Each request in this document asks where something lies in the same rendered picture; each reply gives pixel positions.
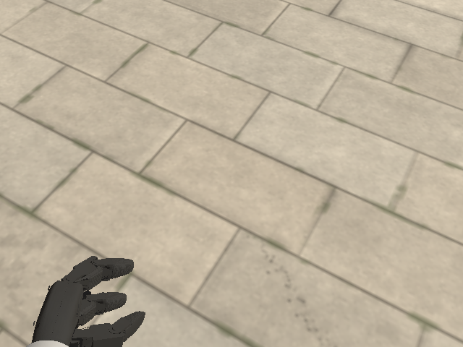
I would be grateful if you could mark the robot left hand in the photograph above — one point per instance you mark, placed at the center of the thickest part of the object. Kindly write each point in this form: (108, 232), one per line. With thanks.
(69, 304)

